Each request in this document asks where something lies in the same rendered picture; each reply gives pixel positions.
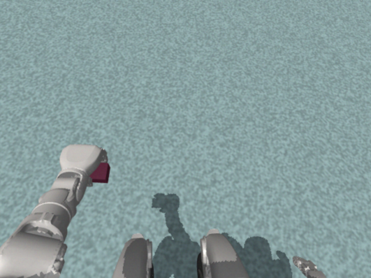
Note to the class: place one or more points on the right robot hand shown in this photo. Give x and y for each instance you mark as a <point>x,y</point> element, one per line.
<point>308,268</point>

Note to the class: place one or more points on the small box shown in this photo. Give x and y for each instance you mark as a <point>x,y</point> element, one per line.
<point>101,174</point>

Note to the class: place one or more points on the left robot arm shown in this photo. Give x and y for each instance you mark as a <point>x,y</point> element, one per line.
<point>36,248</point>

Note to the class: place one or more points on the left robot hand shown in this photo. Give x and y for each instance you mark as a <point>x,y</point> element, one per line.
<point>83,157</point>

